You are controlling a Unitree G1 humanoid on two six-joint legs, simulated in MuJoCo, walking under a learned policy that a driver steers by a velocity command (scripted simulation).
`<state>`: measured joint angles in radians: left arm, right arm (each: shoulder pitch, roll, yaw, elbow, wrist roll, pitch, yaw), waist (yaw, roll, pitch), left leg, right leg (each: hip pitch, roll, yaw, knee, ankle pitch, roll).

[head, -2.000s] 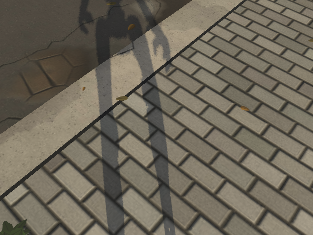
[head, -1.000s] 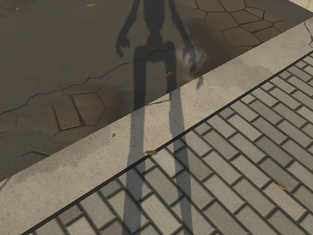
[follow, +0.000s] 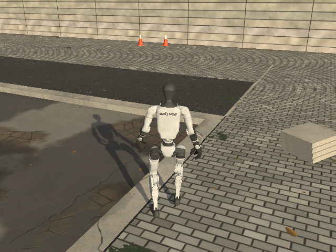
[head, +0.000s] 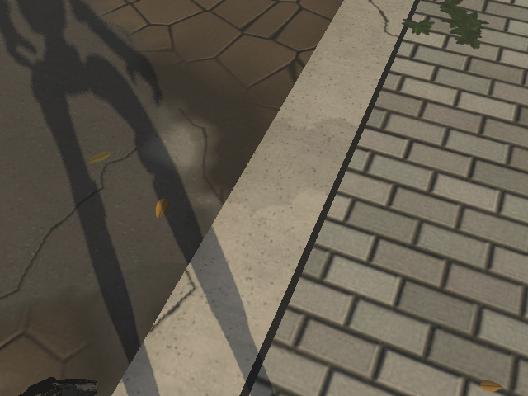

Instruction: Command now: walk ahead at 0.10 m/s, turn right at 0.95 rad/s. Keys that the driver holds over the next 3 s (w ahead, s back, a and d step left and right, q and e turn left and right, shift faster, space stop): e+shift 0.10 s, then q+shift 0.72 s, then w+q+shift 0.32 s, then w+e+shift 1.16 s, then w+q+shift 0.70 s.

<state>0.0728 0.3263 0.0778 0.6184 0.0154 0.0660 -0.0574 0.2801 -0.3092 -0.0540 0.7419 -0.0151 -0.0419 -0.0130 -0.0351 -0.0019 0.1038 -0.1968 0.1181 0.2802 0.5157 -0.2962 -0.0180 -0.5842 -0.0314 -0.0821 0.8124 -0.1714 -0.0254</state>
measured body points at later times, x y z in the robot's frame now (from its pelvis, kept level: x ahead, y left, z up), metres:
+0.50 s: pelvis +0.07 +0.00 -0.01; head +0.08 +0.02 +0.44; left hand +0.24 +0.25 -0.12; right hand +0.15 -0.27 -0.12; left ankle +0.06 +0.09 -0.74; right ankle +0.12 -0.09 -0.73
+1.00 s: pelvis +0.11 -0.01 +0.00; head +0.13 +0.00 +0.45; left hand +0.14 +0.32 -0.09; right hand +0.34 -0.23 -0.10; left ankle +0.05 +0.09 -0.71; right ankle +0.16 -0.10 -0.74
